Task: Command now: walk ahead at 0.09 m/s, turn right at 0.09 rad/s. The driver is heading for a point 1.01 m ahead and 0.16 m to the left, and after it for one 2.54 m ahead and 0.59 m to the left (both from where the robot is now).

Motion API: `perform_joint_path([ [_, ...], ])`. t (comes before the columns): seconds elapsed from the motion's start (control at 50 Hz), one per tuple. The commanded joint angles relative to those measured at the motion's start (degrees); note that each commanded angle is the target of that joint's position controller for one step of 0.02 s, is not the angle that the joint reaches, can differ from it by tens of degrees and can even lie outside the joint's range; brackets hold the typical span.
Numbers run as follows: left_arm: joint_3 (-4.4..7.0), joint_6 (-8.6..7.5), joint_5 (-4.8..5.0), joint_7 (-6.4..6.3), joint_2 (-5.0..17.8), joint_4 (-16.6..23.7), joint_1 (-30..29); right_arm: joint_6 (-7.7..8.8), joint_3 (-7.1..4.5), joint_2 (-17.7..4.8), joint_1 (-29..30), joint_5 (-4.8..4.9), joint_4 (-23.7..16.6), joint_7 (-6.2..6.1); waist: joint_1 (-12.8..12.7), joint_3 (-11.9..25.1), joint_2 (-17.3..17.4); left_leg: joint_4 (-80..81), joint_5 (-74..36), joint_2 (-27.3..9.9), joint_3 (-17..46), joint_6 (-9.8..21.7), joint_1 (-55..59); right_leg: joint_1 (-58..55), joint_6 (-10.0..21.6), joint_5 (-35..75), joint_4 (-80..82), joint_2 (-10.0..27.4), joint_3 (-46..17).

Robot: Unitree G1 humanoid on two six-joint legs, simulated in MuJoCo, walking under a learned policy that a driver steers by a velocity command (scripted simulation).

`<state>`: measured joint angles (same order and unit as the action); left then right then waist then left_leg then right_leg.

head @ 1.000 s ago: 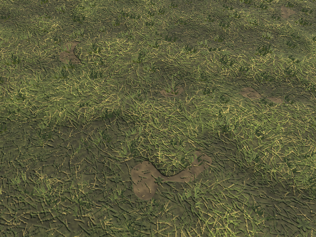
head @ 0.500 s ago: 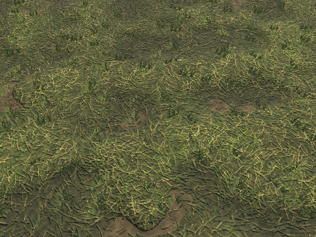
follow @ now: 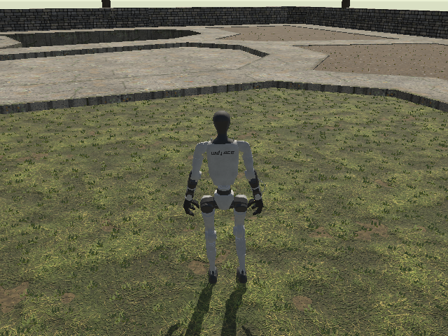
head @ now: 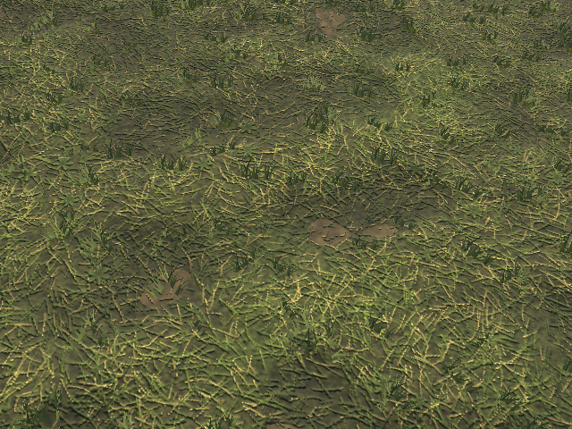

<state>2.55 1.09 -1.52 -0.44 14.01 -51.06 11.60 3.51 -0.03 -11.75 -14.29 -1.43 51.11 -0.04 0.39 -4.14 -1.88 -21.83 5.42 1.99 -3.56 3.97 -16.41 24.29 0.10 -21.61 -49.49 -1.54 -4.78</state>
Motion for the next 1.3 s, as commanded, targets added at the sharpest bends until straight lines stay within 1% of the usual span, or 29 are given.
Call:
perform_joint_path([
  [0.02,-0.15,1.26,-0.01,-0.3,2.3,-0.9,7.4,-0.34,-1.63,-7.9,0.9,-0.01,-2.7,-0.15,-1.9,8.4,10.5,7.8,-6.2,-12.8,10.0,7.3,-2.0,-11.9,0.0,1.7,7.4,0.5,3.9],
  [0.08,-0.32,0.16,-0.66,0.06,3.2,-1.0,6.3,-2.68,-3.23,-11.1,-1.4,0.52,-1.7,0.14,-1.4,5.1,10.6,12.0,27.4,-13.9,16.2,7.0,-5.2,-13.1,1.4,-0.9,12.5,-0.7,7.5],
  [0.14,-0.68,-1.87,-0.55,-0.23,2.6,-2.9,10.5,-3.77,-3.29,-8.8,-0.2,1.22,-2.0,-0.09,-4.1,0.3,5.5,8.5,36.9,-11.4,15.4,3.6,-13.9,-21.8,6.0,-4.2,26.3,0.6,4.3],
  [0.16,-0.41,-2.74,-0.98,-0.81,5.0,-3.9,14.6,-3.46,-2.66,-5.5,1.9,1.25,-3.6,0.07,-5.4,-0.3,-3.5,-4.2,32.5,-7.2,10.0,1.4,-20.0,-26.0,8.7,-13.2,36.0,10.2,-9.1],
  [0.18,1.28,-2.91,0.62,-0.89,10.4,-4.9,16.4,-2.79,-2.14,-3.4,4.9,1.72,-5.9,0.39,-6.1,-3.5,-15.0,-16.6,23.1,1.8,-0.8,-1.2,-27.7,-23.6,13.4,-27.4,47.0,21.1,-28.1],
  [0.2,1.05,-3.2,0.04,-0.97,8.5,-4.5,13.1,-2.51,-3.37,-8.1,6.6,-0.14,-5.7,0.52,-4.4,-7.5,-6.3,-22.9,17.1,-2.4,4.1,-1.0,-26.6,-19.0,13.9,-21.9,47.4,21.3,-26.6],
  [0.24,0.79,-4.25,0.71,-0.69,6.3,-3.6,8.3,-1.85,-3.82,-7.6,1.8,-0.12,-3.5,1.54,-0.3,-3.9,-4.3,-25.5,11.6,-3.3,4.7,-1.7,-23.3,-20.3,11.5,-10.8,46.8,16.4,-18.1],
  [0.34,0.71,-6.01,0.94,-0.59,4.3,-5.8,12.8,-1.85,-3.78,-5.4,6.1,-0.49,-4.0,2.3,-1.7,-1.0,-3.8,-26.5,5.8,-4.8,1.5,-4.2,-22.7,-23.3,11.5,4.5,45.1,12.7,-7.9],
  [0.48,1.57,-6.31,0.08,-0.4,6.8,-7.5,16.6,-1.57,-3.23,-5.4,14.1,-0.09,-7.7,2.11,-4.3,-2.3,-5.2,-13.5,8.1,-4.5,-0.6,-2.9,-15.8,-23.3,11.8,15.5,40.6,14.5,-5.5],
  [0.52,1.88,-6.2,0.15,-0.24,7.7,-7.6,15.4,-1.2,-3.51,-5.9,11.2,0.06,-7.4,1.73,-2.5,-1.6,-5.1,-10.2,8.9,-3.1,-1.9,-1.3,-8.6,-21.2,10.8,20.6,37.4,15.0,-4.9],
  [0.56,1.66,-6.14,0.59,-0.02,7.3,-7.6,13.7,-0.24,-4.71,-7.5,-1.2,-0.23,-3.1,0.75,3.3,3.4,-0.7,-4.2,6.0,-0.5,-2.5,0.4,10.4,-15.8,8.3,32.7,23.2,11.0,-0.1],
  [0.58,1.03,-6.3,0.82,0.12,5.6,-6.2,12.3,0.53,-6.01,-11.7,-11.9,-1.26,-0.9,-0.08,8.0,10.3,5.5,-1.1,13.6,-9.8,8.3,3.0,23.8,-7.5,6.3,26.2,7.2,7.1,4.1],
  [0.6,-0.19,-6.49,1.76,0.33,-0.2,-4.3,15.5,0.55,-7.56,-19.2,-18.4,-1.36,0.6,-0.09,7.3,15.3,21.1,7.7,23.5,-25.3,35.1,8.5,34.4,9.5,3.7,-3.5,-11.5,-2.0,9.1],
  [0.62,1.26,-6.15,0.23,0.24,5.1,-4.8,13.3,-0.04,-6.71,-15.6,-14.3,-0.29,0.4,0.21,5.2,11.1,12.2,10.4,25.0,-25.1,40.0,9.4,27.9,13.3,5.3,-6.5,-18.9,0.5,2.0],
  [0.64,1.47,-6.18,0.28,0.8,5.0,-4.2,10.5,-0.07,-5.66,-11.9,-7.4,-0.06,-1.2,0.56,2.5,4.9,7.2,9.9,23.2,-23.1,32.2,8.8,21.3,14.2,6.1,-0.9,-20.0,3.7,1.3],
  [0.66,1.18,-6.36,0.51,1.3,3.7,-4.1,8.8,0.24,-4.84,-8.8,-3.9,-0.06,-1.8,0.89,1.3,2.4,4.6,11.3,16.7,-20.3,26.0,7.9,15.9,12.5,6.0,3.5,-17.9,5.5,1.7],
  [0.7,1.14,-5.38,-0.33,1.76,2.5,-4.2,8.5,1.02,-3.87,-6.0,-2.3,0.22,-1.2,0.7,-0.9,1.1,6.6,13.2,7.0,-15.6,17.2,5.9,11.4,9.2,5.0,6.6,-14.0,7.3,2.9],
  [0.76,1.08,-4.2,-0.61,2.42,1.4,-3.5,6.4,2.13,-3.65,-6.0,-7.0,0.7,1.5,0.39,-1.6,1.3,6.4,13.6,-6.1,-14.6,12.1,6.8,12.1,10.5,3.5,9.1,-11.9,7.1,4.9],
  [0.86,0.24,-3.91,-0.44,2.89,0.2,1.1,-6.4,2.3,-3.14,-5.5,-11.2,0.79,3.9,0.24,0.1,-1.7,5.6,14.8,-13.6,-12.6,6.8,7.3,12.5,14.5,1.5,17.2,1.5,7.0,7.7],
  [0.96,-0.33,-4.05,0.12,2.71,0.5,4.1,-14.0,2.33,-3.23,-6.8,-14.3,0.63,5.9,-0.22,1.5,-2.5,6.1,14.3,-18.7,-13.8,5.1,6.7,15.6,8.7,3.1,21.2,13.8,4.6,9.6],
  [1.02,0.26,-4.52,0.06,2.2,1.8,4.2,-12.5,1.98,-3.42,-7.5,-13.5,0.23,6.6,-0.73,-0.2,-1.6,5.9,9.1,-30.4,-15.3,4.3,5.8,20.6,4.6,5.6,16.5,17.0,2.8,9.9],
  [1.06,1.34,-5.2,-0.14,1.41,3.5,0.8,-1.6,1.44,-3.67,-8.4,-12.3,0.0,6.8,-0.84,-4.9,4.4,5.7,-5.0,-41.7,-13.8,2.4,4.2,20.9,-8.5,7.8,14.0,20.8,-0.8,11.3],
  [1.08,2.33,-5.77,-0.93,0.82,5.7,-2.2,7.9,1.23,-3.41,-7.8,-12.3,0.14,6.5,-0.73,-8.2,9.7,4.1,-17.3,-34.6,-11.4,0.8,3.2,14.2,-21.7,9.5,14.1,22.2,1.3,8.9],
  [1.1,3.73,-6.03,-2.4,0.13,11.3,-3.2,16.4,1.2,-2.44,-4.1,-14.7,1.32,4.4,-0.31,-9.2,17.7,-4.2,-37.3,-11.0,-6.5,-2.1,1.4,-0.7,-37.3,13.7,6.7,23.7,17.0,-10.7],
  [1.12,4.31,-5.11,-0.87,0.53,12.9,-3.5,16.0,1.22,-2.75,-2.9,-18.7,2.39,4.7,0.06,-6.7,23.1,-12.5,-53.5,24.9,3.0,1.8,0.4,-14.5,-43.4,19.9,3.5,33.4,26.4,-35.8],
  [1.14,3.72,-4.67,0.63,0.8,10.3,-2.2,8.8,0.88,-3.74,-6.9,-13.3,1.19,4.0,-0.25,-4.6,14.6,-3.4,-55.6,20.5,-1.6,6.8,1.4,-19.5,-36.3,17.7,-0.1,34.5,23.4,-29.1],
  [1.18,1.91,-5.44,0.56,0.93,3.8,-1.3,1.6,1.14,-3.44,-4.7,-8.0,0.99,3.1,0.2,-1.5,3.9,1.0,-49.2,12.9,-5.8,6.7,1.6,-17.1,-21.0,13.9,6.2,38.5,18.8,-14.9],
  [1.22,1.17,-6.49,0.56,0.43,1.7,-2.6,1.8,-0.55,-3.31,-3.0,-10.1,-0.47,4.1,0.75,1.1,2.3,-0.6,-44.8,11.1,-7.1,7.0,0.7,-11.6,-14.2,10.8,12.1,40.7,15.6,-6.7],
  [1.3,1.49,-8.26,0.65,0.29,3.6,-4.4,6.3,-2.46,-3.71,-3.1,-5.5,-0.39,2.7,1.63,1.5,0.3,-0.7,-41.4,5.2,-7.7,6.5,-0.4,-16.3,-14.4,9.9,16.6,44.0,14.6,0.8],
])
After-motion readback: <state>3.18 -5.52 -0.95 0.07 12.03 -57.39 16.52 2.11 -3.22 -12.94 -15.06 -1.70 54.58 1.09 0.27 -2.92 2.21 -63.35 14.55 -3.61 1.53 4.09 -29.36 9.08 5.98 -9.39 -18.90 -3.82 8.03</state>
